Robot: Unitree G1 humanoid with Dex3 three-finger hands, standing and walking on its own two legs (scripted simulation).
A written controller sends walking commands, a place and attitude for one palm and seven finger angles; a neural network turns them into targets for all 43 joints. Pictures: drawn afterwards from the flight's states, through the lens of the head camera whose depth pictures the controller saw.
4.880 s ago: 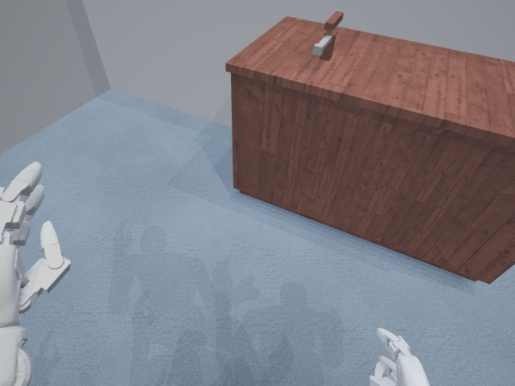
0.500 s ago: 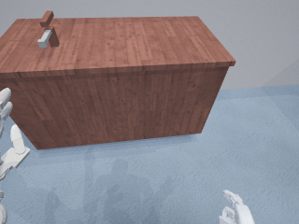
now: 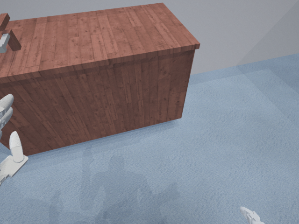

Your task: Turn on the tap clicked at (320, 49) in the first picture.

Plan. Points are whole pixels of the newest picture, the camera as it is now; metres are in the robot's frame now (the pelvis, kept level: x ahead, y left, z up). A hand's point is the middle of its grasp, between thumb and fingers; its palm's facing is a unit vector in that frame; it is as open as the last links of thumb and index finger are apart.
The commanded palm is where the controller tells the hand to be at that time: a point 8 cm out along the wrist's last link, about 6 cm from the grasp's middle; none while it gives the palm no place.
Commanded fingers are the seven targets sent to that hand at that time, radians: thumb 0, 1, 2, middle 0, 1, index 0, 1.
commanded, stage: take the last steps up to it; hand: left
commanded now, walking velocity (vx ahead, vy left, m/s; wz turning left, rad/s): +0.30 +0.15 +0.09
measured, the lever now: (0, 48) +0.77 +0.65 +0.06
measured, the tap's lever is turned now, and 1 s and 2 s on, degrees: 0 0 0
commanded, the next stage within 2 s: come to a stop and stand still in 1.86 s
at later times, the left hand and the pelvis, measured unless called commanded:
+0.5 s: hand (1, 148) +0.24 +0.29 +0.16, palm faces +0.46 -0.78 -0.43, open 7.4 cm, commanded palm +0.18 +0.33 +0.17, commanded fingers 0.00 0.90 0.90 -0.20 -0.30 -0.20 -0.30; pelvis +0.04 +0.05 -0.01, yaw +3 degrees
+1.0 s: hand out of the picture +0.35 +0.37 +0.18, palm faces +0.38 -0.77 -0.51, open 7.4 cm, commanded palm +0.30 +0.41 +0.17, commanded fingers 0.00 0.90 0.90 -0.20 -0.30 -0.20 -0.30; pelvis +0.15 +0.13 -0.01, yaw +1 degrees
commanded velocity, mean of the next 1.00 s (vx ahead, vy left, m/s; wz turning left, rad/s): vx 0.30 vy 0.15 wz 0.02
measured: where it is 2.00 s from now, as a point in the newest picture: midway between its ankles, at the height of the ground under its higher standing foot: (106, 210)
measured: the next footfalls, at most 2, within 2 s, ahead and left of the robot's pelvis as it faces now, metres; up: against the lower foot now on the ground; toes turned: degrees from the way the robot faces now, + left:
left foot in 0.14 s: +0.05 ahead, +0.15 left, +0.00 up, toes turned +7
left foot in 0.68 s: +0.17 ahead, +0.24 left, +0.00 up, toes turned +10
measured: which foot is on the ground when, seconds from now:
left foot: up 0.00-0.12, down 0.14-0.38, up 0.40-0.66, down 0.68-1.00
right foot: down 0.00-0.68, up 0.70-1.00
